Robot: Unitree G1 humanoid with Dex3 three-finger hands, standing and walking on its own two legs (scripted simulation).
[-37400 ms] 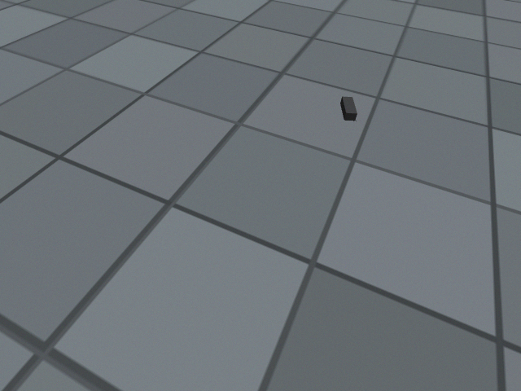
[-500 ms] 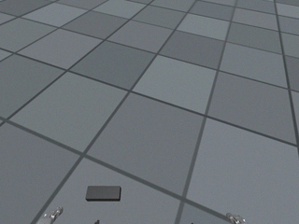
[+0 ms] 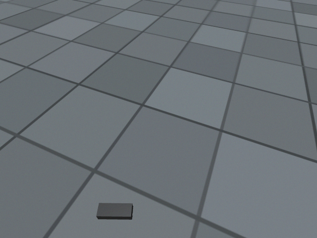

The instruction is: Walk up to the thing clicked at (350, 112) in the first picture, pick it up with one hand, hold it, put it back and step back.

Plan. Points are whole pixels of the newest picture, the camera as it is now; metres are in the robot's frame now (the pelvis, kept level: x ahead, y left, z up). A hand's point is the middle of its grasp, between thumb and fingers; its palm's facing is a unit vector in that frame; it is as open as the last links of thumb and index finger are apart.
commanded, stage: stand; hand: left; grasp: from above
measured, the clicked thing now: (115, 211) +0.42 +0.24 -0.75
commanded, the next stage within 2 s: step back in 1.76 s
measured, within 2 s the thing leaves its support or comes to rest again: neither
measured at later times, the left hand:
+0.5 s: hand out of the picture +0.07 +0.23 -0.16, palm faces +0.02 -0.94 -0.33, open 7.4 cm
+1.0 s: hand out of the picture +0.10 +0.23 -0.16, palm faces +0.03 -0.94 -0.33, open 7.4 cm
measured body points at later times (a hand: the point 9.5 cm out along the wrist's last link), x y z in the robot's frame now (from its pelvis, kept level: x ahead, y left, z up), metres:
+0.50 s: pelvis +0.01 -0.01 +0.00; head +0.02 -0.01 +0.45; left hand +0.07 +0.28 -0.14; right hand +0.07 -0.29 -0.14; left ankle +0.03 +0.10 -0.75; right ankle -0.01 -0.12 -0.75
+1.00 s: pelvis +0.02 -0.02 +0.00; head +0.03 -0.02 +0.45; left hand +0.09 +0.27 -0.13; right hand +0.10 -0.31 -0.14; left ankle +0.03 +0.10 -0.75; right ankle -0.01 -0.12 -0.75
